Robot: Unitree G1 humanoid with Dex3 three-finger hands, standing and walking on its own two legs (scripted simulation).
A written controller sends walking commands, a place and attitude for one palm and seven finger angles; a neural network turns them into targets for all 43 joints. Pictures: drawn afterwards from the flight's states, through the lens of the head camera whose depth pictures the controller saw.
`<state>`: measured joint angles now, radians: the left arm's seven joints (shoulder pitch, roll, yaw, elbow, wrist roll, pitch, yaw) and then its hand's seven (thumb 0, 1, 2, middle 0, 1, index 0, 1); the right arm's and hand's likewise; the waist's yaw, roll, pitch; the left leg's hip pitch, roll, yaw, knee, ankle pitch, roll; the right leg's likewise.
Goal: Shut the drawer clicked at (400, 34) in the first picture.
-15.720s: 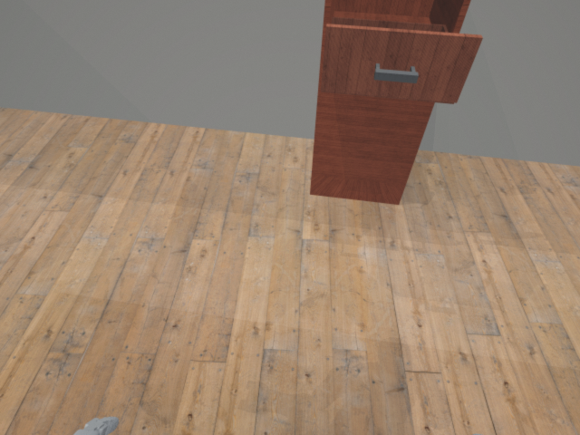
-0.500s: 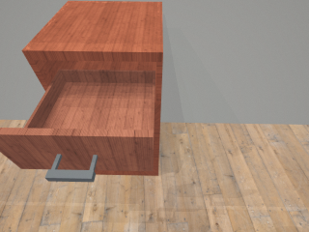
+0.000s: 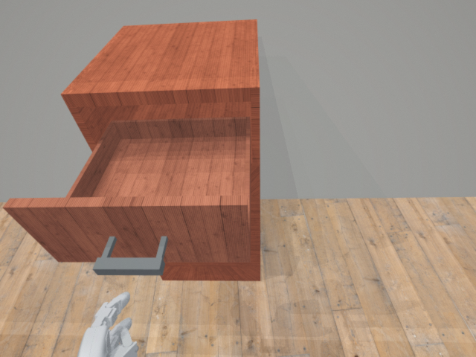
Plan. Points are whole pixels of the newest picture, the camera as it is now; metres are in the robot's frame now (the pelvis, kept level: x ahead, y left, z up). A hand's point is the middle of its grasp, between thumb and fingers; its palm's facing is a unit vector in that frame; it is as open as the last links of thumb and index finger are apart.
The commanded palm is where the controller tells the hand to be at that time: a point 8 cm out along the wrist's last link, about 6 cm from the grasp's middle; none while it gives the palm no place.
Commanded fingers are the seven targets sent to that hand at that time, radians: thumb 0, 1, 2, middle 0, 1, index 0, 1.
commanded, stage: raise the hand and make a fist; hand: left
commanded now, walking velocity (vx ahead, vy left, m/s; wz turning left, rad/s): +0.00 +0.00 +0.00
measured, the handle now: (133, 254) +0.28 +0.20 +0.04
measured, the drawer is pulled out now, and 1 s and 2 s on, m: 0.29 0.29 0.29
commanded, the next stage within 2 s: bring the fist close to the handle in 1.72 s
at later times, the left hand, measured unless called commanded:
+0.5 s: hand (153, 350) +0.14 +0.13 +0.03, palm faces -0.10 -0.99 +0.00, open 4.6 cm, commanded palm +0.09 +0.20 +0.03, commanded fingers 0.00 0.90 0.90 -0.90 -1.06 -0.90 -1.06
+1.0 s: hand (111, 344) +0.13 +0.17 +0.09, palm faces +0.05 -0.99 -0.11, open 3.0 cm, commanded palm +0.07 +0.21 +0.10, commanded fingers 0.00 0.90 0.90 -1.40 -1.60 -1.40 -1.60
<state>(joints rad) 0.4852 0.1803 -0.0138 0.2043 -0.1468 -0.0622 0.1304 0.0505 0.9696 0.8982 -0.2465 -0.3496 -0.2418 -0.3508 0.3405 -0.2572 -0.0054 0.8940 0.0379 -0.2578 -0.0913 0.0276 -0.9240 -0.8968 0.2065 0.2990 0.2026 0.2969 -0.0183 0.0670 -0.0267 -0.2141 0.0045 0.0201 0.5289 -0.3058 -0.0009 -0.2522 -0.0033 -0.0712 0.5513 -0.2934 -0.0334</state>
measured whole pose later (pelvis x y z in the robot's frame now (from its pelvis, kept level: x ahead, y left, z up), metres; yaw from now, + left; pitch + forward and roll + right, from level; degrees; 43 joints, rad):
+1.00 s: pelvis -0.01 +0.02 -0.04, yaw +1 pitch +4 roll -1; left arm 0.83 0.22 0.03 -0.57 -0.18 -0.21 -0.11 0.01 0.89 0.90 -1.21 -1.39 -1.21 -1.39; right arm 0.23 -0.22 0.00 0.49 0.05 -0.27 -0.05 0.02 -0.90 -0.90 0.20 0.30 0.20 0.30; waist 0.03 0.05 -0.12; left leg -0.48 0.01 0.01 0.89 -0.48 0.02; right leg -0.49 -0.02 -0.08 0.86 -0.44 -0.02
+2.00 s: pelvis -0.01 +0.00 -0.01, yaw +1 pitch -3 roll -1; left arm 0.71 0.24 0.15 -0.53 -0.27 -0.07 -0.22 0.01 0.89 0.90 -1.40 -1.60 -1.40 -1.60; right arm 0.23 -0.23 0.06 0.61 0.08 -0.45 -0.08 0.02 -0.90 -0.90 0.21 0.30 0.20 0.30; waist 0.06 0.07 -0.06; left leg -0.27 0.02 -0.01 0.70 -0.38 0.00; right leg -0.28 0.01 -0.10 0.66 -0.34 -0.04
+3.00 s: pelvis +0.00 +0.01 -0.04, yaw +1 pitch +8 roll +0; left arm 0.54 0.17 0.04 -0.27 -0.19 -0.28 -0.14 0.01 0.90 0.90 -1.40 -1.60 -1.39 -1.60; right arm 0.25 -0.24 0.01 0.56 0.02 -0.28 -0.03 0.02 -0.90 -0.90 0.21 0.30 0.20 0.30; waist 0.00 0.05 -0.09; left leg -0.55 0.00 0.00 0.88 -0.47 0.00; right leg -0.57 -0.02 -0.08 0.87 -0.44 -0.03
